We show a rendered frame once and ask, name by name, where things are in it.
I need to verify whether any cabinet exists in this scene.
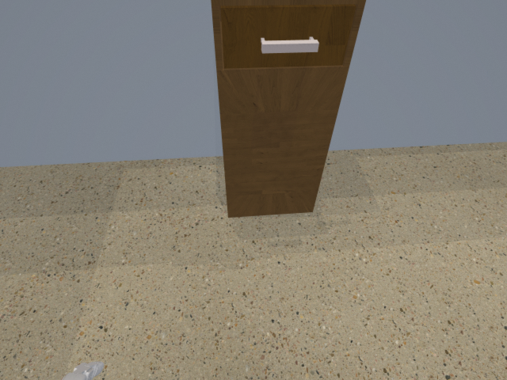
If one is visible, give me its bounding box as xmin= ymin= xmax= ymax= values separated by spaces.
xmin=211 ymin=0 xmax=366 ymax=218

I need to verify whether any robot left hand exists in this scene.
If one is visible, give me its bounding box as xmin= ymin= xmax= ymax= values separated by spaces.
xmin=62 ymin=361 xmax=104 ymax=380

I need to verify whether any drawer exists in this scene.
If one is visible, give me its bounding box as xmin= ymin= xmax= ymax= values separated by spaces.
xmin=220 ymin=4 xmax=356 ymax=69

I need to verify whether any handle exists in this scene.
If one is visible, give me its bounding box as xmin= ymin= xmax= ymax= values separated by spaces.
xmin=261 ymin=36 xmax=319 ymax=54

